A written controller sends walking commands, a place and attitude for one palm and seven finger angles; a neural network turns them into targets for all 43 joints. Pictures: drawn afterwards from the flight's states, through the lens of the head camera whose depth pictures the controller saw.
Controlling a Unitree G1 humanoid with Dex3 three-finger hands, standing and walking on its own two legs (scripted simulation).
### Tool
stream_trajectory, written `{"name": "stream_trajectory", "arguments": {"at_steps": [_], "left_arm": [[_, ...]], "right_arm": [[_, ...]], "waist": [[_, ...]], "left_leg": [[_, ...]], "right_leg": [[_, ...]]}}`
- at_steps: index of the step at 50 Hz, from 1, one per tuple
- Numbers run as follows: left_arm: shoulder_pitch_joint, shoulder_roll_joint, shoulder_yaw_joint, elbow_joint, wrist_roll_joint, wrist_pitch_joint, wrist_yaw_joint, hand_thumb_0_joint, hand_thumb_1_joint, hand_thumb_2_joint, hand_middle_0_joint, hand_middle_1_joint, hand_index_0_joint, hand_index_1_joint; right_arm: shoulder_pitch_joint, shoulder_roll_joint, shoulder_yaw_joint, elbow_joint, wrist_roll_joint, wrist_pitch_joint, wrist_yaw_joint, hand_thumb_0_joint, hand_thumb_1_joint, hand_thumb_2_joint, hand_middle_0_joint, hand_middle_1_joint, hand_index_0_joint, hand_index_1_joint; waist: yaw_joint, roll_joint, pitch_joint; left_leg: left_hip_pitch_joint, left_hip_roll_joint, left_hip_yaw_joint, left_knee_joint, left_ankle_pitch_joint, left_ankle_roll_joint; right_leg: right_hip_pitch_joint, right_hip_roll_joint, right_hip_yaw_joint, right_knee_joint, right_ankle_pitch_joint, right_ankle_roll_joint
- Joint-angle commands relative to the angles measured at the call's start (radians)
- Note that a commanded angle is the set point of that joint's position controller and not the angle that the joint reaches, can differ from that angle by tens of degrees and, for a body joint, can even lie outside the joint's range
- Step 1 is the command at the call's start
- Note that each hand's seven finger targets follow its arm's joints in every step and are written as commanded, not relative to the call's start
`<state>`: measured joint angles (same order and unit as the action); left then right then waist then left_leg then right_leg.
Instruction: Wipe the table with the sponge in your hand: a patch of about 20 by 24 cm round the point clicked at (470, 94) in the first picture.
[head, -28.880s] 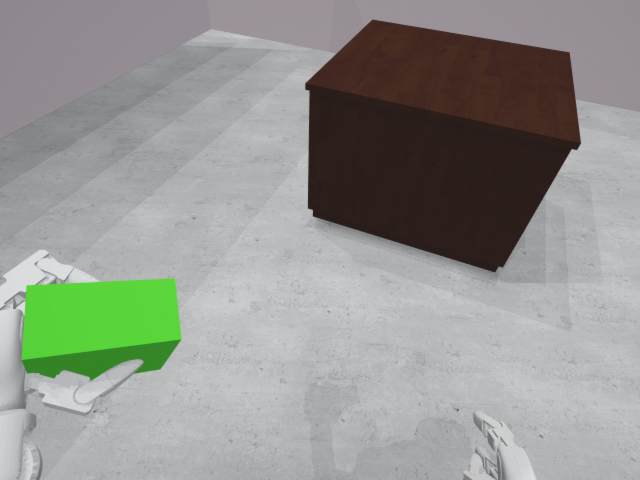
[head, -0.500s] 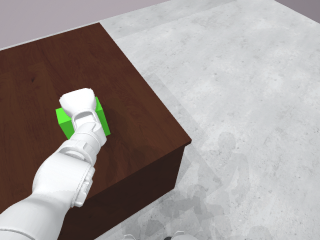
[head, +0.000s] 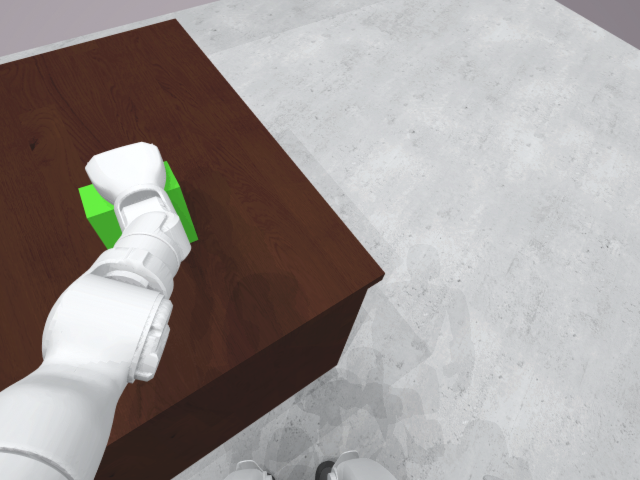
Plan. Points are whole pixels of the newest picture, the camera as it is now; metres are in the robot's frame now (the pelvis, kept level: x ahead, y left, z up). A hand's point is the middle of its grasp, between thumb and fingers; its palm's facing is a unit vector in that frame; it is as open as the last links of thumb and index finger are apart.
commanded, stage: wipe forward along the third lane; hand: left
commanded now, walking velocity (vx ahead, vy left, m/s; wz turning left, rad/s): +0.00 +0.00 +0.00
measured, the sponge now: (147, 224) +0.48 +0.21 -0.02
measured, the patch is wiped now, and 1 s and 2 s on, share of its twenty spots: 1.00 1.00 1.00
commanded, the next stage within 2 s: wipe back along the third lane in 0.06 s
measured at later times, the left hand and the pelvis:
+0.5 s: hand (133, 192) +0.51 +0.22 +0.02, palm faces -0.07 +0.00 -1.00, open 9.7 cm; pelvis +0.01 +0.03 +0.00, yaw -1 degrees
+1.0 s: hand (142, 222) +0.45 +0.20 +0.02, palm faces -0.06 -0.02 -1.00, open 9.7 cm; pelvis +0.05 +0.03 +0.02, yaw +1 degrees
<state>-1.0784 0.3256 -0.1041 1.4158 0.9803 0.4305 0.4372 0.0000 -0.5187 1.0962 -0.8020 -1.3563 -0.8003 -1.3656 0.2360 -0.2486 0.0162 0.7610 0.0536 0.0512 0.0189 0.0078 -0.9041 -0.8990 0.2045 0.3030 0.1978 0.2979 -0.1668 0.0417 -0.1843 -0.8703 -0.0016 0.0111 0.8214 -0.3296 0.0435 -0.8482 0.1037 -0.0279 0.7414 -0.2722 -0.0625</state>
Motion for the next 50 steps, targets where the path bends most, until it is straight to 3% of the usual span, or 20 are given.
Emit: {"name": "stream_trajectory", "arguments": {"at_steps": [1,8,12,15,16,18,25,27,30,31,34,36,43,46,49,50], "left_arm": [[-0.381,0.246,-0.007,-0.065,0.039,0.022,0.028,0.000,0.100,1.300,-1.200,-1.600,-1.200,-1.600],[-0.428,0.266,-0.009,-0.033,0.049,0.019,0.013,0.000,0.100,1.300,-1.200,-1.600,-1.200,-1.600],[-0.361,0.203,-0.028,-0.042,0.026,0.007,0.000,0.000,0.100,1.300,-1.200,-1.600,-1.200,-1.600],[-0.315,0.199,-0.016,-0.037,0.018,0.006,0.002,0.000,0.100,1.300,-1.200,-1.600,-1.200,-1.600],[-0.313,0.170,-0.021,-0.056,0.007,-0.001,0.003,0.000,0.100,1.300,-1.200,-1.600,-1.200,-1.600],[-0.272,0.106,-0.060,-0.063,0.003,0.004,0.006,0.000,0.100,1.300,-1.200,-1.600,-1.200,-1.600],[-0.171,-0.006,-0.088,-0.101,-0.050,0.031,0.024,0.000,0.100,1.300,-1.200,-1.600,-1.200,-1.600],[-0.126,-0.049,-0.102,-0.119,-0.061,0.033,0.025,0.000,0.100,1.300,-1.200,-1.600,-1.200,-1.600],[-0.060,-0.098,-0.122,-0.147,-0.068,0.040,0.026,0.000,0.100,1.300,-1.200,-1.600,-1.200,-1.600],[-0.050,-0.145,-0.138,-0.174,-0.082,0.037,0.024,0.000,0.100,1.300,-1.200,-1.600,-1.200,-1.600],[0.020,-0.170,-0.153,-0.197,-0.078,0.044,0.026,0.000,0.100,1.300,-1.200,-1.600,-1.200,-1.600],[0.034,-0.226,-0.178,-0.239,-0.093,0.044,0.027,0.000,0.100,1.300,-1.200,-1.600,-1.200,-1.600],[0.076,-0.304,-0.243,-0.299,-0.087,0.067,0.027,0.000,0.100,1.300,-1.200,-1.600,-1.200,-1.600],[0.130,-0.320,-0.243,-0.329,-0.092,0.066,0.021,0.000,0.100,1.300,-1.200,-1.600,-1.200,-1.600],[0.150,-0.302,-0.249,-0.329,-0.068,0.074,0.026,0.000,0.100,1.300,-1.200,-1.600,-1.200,-1.600],[0.161,-0.326,-0.271,-0.338,-0.069,0.076,0.024,0.000,0.100,1.300,-1.200,-1.600,-1.200,-1.600]], "right_arm": [[0.087,-0.173,-0.052,-0.061,-0.007,-0.024,-0.006,0.000,-0.900,-0.900,0.200,0.300,0.200,0.300],[0.125,-0.186,-0.051,-0.061,-0.012,-0.026,-0.002,0.000,-0.900,-0.900,0.200,0.300,0.200,0.300],[0.131,-0.180,-0.056,-0.069,-0.010,-0.028,0.006,0.000,-0.900,-0.900,0.200,0.300,0.200,0.300],[0.134,-0.180,-0.057,-0.067,-0.010,-0.025,0.008,0.000,-0.900,-0.900,0.200,0.300,0.200,0.300],[0.128,-0.176,-0.060,-0.066,-0.011,-0.026,0.011,0.000,-0.900,-0.900,0.200,0.300,0.200,0.300],[0.123,-0.171,-0.063,-0.065,-0.009,-0.022,0.018,0.000,-0.900,-0.900,0.200,0.300,0.200,0.300],[0.078,-0.156,-0.072,-0.053,-0.004,-0.006,0.035,0.000,-0.900,-0.900,0.200,0.300,0.200,0.300],[0.066,-0.149,-0.076,-0.052,-0.004,0.000,0.041,0.000,-0.900,-0.900,0.200,0.300,0.200,0.300],[0.044,-0.142,-0.080,-0.053,-0.005,0.019,0.049,0.000,-0.900,-0.900,0.200,0.300,0.200,0.300],[0.025,-0.133,-0.083,-0.059,-0.003,0.022,0.051,0.000,-0.900,-0.900,0.200,0.300,0.200,0.300],[0.003,-0.128,-0.086,-0.056,-0.005,0.047,0.057,0.000,-0.900,-0.900,0.200,0.300,0.200,0.300],[-0.032,-0.116,-0.088,-0.062,-0.002,0.057,0.058,0.000,-0.900,-0.900,0.200,0.300,0.200,0.300],[-0.099,-0.102,-0.094,-0.053,-0.008,0.109,0.065,0.000,-0.900,-0.900,0.200,0.300,0.200,0.300],[-0.133,-0.096,-0.093,-0.068,-0.008,0.123,0.062,0.000,-0.900,-0.900,0.200,0.300,0.200,0.300],[-0.148,-0.098,-0.087,-0.064,-0.012,0.142,0.057,0.000,-0.900,-0.900,0.200,0.300,0.200,0.300],[-0.159,-0.094,-0.085,-0.070,-0.012,0.145,0.056,0.000,-0.900,-0.900,0.200,0.300,0.200,0.300]], "waist": [[-0.033,-0.014,-0.324],[-0.048,0.006,-0.349],[-0.028,0.000,-0.377],[-0.020,-0.031,-0.348],[-0.012,-0.004,-0.362],[-0.010,-0.016,-0.339],[0.028,-0.040,-0.322],[0.047,-0.022,-0.341],[0.062,-0.062,-0.342],[0.071,-0.039,-0.350],[0.085,-0.068,-0.327],[0.094,-0.054,-0.324],[0.105,-0.062,-0.283],[0.125,-0.091,-0.314],[0.124,-0.096,-0.276],[0.126,-0.101,-0.276]], "left_leg": [[0.138,0.013,-0.023,-0.081,0.055,0.020],[0.149,0.020,-0.038,-0.066,0.058,0.021],[0.181,0.024,-0.045,-0.077,0.071,0.019],[0.177,0.025,-0.046,-0.084,0.078,0.018],[0.203,0.027,-0.048,-0.089,0.103,0.014],[0.231,0.029,-0.054,-0.097,0.112,0.012],[0.323,0.035,-0.057,-0.137,0.186,0.000],[0.374,0.038,-0.061,-0.141,0.256,-0.008],[0.408,0.038,-0.056,-0.147,0.320,-0.015],[0.431,0.040,-0.059,-0.151,0.369,-0.020],[0.457,0.039,-0.050,-0.157,0.419,-0.024],[0.488,0.043,-0.053,-0.162,0.496,-0.032],[0.584,0.054,-0.065,-0.178,0.613,-0.051],[0.579,0.046,-0.056,-0.180,0.638,-0.045],[0.561,0.035,-0.045,-0.192,0.575,-0.044],[0.558,0.031,-0.038,-0.196,0.559,-0.039]], "right_leg": [[0.232,-0.060,0.057,-0.101,0.115,0.031],[0.180,-0.048,0.040,-0.085,0.076,0.028],[0.187,-0.043,0.035,-0.086,0.072,0.027],[0.192,-0.042,0.031,-0.094,0.078,0.026],[0.190,-0.043,0.030,-0.088,0.094,0.023],[0.170,-0.039,0.022,-0.096,0.085,0.024],[0.209,-0.038,0.007,-0.116,0.135,0.021],[0.225,-0.038,0.003,-0.110,0.188,0.016],[0.270,-0.038,0.000,-0.118,0.259,0.015],[0.276,-0.041,-0.001,-0.114,0.291,0.011],[0.317,-0.043,-0.001,-0.127,0.350,0.009],[0.328,-0.049,-0.001,-0.128,0.388,0.006],[0.340,-0.053,-0.010,-0.146,0.407,-0.001],[0.403,-0.060,-0.001,-0.147,0.476,-0.006],[0.425,-0.064,0.005,-0.158,0.478,-0.007],[0.440,-0.065,0.006,-0.162,0.490,-0.007]]}}
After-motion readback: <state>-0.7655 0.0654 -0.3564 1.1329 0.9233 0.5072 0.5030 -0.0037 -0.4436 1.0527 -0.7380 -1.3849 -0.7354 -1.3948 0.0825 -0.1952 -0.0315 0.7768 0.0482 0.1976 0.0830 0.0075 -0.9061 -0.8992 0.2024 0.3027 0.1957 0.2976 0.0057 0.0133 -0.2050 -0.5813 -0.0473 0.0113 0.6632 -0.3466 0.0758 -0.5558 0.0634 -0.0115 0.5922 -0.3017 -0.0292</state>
